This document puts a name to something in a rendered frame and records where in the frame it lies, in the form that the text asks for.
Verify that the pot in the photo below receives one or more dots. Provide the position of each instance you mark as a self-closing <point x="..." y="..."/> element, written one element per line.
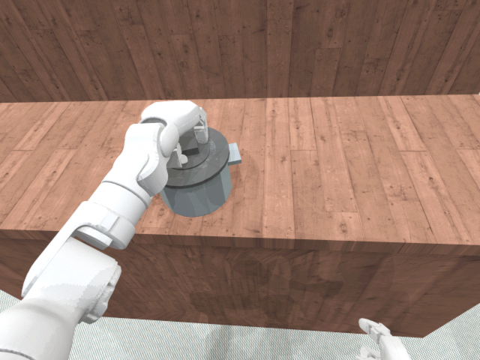
<point x="205" y="198"/>

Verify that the left robot hand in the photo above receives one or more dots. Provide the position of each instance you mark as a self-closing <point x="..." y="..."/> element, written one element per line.
<point x="186" y="115"/>

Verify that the left robot upper arm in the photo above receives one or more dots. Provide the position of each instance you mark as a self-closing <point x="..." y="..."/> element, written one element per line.
<point x="75" y="287"/>

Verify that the lid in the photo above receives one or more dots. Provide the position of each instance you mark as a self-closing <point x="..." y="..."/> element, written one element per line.
<point x="203" y="167"/>

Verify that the knob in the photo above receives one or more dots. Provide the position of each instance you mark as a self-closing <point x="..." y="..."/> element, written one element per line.
<point x="188" y="143"/>

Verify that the left robot forearm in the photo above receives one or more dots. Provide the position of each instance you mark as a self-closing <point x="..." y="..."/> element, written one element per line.
<point x="108" y="218"/>

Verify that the right robot hand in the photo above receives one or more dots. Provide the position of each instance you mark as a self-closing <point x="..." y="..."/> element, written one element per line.
<point x="391" y="348"/>

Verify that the table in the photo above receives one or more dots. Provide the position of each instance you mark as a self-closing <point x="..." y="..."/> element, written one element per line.
<point x="358" y="127"/>

